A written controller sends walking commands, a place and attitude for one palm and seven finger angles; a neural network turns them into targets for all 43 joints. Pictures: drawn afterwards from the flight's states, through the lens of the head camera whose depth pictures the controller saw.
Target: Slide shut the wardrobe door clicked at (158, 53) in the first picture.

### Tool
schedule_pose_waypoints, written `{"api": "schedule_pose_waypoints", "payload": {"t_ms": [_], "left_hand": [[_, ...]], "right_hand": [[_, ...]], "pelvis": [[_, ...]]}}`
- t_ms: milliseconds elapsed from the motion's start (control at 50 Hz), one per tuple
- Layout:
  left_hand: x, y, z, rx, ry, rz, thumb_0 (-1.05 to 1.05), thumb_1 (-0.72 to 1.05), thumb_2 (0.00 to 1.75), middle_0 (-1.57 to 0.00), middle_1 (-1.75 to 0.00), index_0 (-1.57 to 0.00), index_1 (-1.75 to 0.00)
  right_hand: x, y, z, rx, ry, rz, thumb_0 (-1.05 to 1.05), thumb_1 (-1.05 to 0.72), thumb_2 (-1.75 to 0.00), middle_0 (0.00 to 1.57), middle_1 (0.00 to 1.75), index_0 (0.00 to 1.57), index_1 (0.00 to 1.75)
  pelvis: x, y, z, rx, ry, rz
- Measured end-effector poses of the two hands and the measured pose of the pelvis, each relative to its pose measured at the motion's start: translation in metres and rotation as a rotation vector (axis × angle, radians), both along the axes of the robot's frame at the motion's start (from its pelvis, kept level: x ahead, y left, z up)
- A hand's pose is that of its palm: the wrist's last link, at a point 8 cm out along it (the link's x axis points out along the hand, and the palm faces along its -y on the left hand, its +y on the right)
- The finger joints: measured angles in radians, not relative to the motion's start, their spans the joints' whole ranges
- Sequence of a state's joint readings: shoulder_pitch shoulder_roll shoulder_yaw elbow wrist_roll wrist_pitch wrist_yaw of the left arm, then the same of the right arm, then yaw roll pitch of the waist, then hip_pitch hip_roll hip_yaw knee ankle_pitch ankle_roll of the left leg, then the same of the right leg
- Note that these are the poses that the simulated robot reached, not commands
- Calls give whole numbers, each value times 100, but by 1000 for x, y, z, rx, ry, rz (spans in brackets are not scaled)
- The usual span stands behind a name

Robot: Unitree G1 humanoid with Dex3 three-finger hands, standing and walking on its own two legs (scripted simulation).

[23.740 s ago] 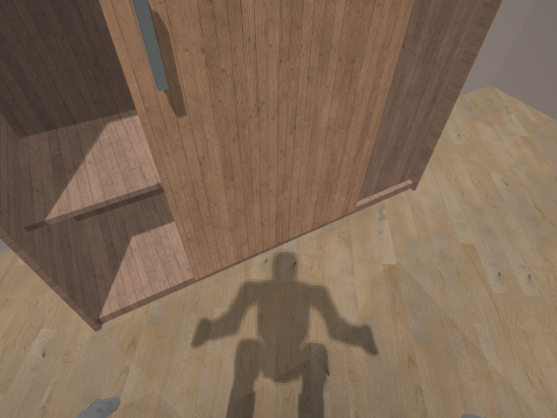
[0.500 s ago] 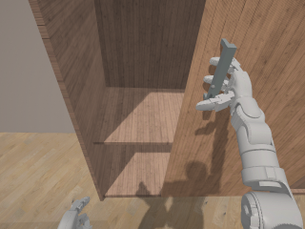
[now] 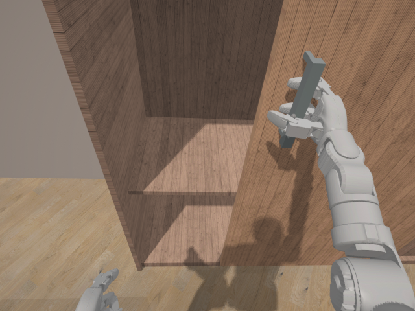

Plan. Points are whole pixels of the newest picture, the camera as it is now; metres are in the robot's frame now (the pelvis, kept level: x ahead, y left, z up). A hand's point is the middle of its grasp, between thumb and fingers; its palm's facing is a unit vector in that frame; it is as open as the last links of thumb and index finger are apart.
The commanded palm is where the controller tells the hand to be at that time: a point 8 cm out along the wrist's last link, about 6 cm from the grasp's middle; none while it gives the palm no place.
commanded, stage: grip the handle and tug to test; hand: right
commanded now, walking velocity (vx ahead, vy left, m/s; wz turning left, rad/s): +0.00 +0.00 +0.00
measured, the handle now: (296, 102) +0.47 -0.14 +0.20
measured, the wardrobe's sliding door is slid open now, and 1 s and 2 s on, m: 0.37 0.37 0.37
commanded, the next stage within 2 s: tug the door sideways, standing still in 0.96 s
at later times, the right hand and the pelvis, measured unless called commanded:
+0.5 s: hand (293, 115) +0.42 -0.12 +0.21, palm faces -0.03 +1.00 -0.01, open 5.8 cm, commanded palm +0.39 -0.16 +0.20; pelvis +0.00 +0.00 +0.00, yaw +0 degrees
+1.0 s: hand (292, 116) +0.41 -0.12 +0.21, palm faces -0.03 +1.00 -0.01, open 6.0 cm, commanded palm +0.37 -0.17 +0.20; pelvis +0.02 +0.00 +0.00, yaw +2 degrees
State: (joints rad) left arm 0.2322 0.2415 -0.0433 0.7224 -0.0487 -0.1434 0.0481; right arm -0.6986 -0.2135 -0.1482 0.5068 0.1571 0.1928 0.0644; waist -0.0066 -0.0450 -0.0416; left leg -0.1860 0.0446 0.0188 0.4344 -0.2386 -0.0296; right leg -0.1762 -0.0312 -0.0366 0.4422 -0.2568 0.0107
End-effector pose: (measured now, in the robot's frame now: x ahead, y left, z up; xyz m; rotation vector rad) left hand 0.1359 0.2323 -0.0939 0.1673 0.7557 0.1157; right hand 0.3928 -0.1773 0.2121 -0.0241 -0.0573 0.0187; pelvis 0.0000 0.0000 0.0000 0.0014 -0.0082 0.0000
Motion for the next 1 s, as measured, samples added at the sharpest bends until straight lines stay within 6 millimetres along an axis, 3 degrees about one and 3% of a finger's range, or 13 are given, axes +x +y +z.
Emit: {"api": "schedule_pose_waypoints", "payload": {"t_ms": [260, 740, 1000], "left_hand": [[-1, 0, -1, 8, 15, -4, 1, 91, 90, -20, -30, -20, -30], [-1, -1, 2, -6, -2, 16, 1, 91, 90, -20, -30, -20, -30], [23, 2, 9, -24, -45, 35, 1, 91, 90, -20, -30, -20, -30]], "right_hand": [[5, -2, -1, 15, 1, 8, 0, -72, -82, 41, 136, 36, 134], [4, -1, -1, 15, -5, 16, 0, -73, -80, 38, 139, 33, 136], [2, 1, -3, 11, -32, 13, -1, -76, -78, 33, 140, 26, 136]], "pelvis": [[0, 0, 0, 1, 9, -3], [3, -2, 0, 0, 9, 13], [22, -2, 1, 0, 14, 36]]}}
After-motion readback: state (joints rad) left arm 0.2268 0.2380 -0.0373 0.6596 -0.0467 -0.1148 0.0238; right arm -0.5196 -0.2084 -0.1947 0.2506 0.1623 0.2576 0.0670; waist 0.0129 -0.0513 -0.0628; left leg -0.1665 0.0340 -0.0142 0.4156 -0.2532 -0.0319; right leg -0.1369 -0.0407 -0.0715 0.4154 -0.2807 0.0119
